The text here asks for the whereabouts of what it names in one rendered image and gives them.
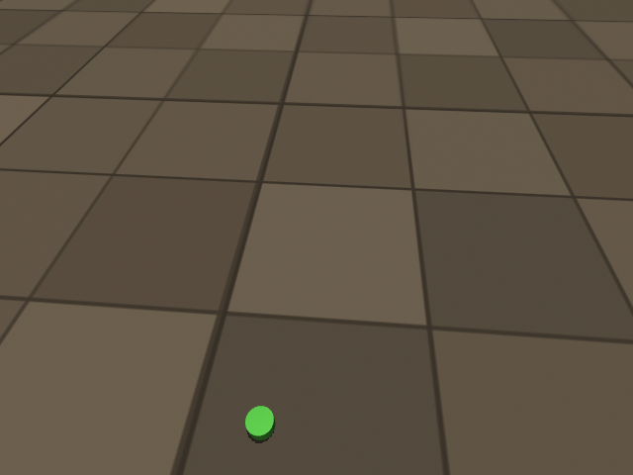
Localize tin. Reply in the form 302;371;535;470
245;406;275;440

